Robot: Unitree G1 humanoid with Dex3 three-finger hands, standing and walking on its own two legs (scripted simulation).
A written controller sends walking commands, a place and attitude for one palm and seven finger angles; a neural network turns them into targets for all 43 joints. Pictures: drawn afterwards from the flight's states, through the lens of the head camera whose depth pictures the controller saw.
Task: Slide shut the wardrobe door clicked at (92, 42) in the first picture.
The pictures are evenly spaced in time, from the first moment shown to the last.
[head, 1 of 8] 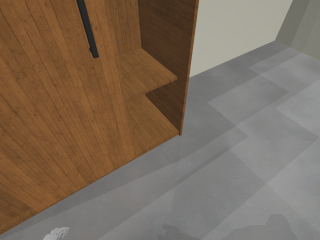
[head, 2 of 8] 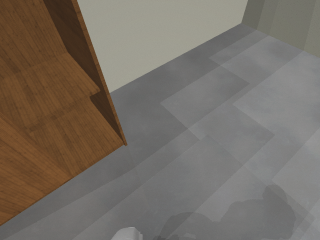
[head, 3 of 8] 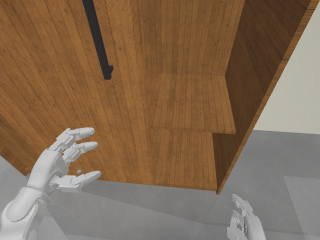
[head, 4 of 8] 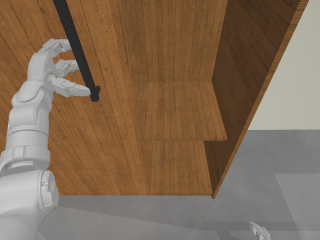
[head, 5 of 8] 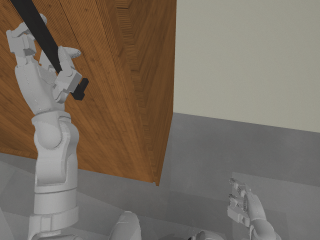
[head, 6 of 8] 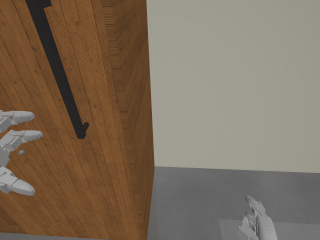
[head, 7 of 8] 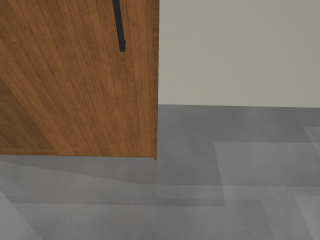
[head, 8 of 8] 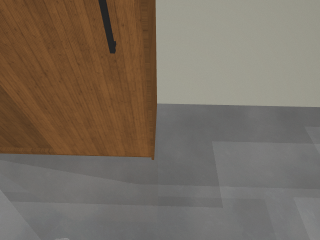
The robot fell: no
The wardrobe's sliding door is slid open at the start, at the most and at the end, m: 0.39 0.39 0.00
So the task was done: yes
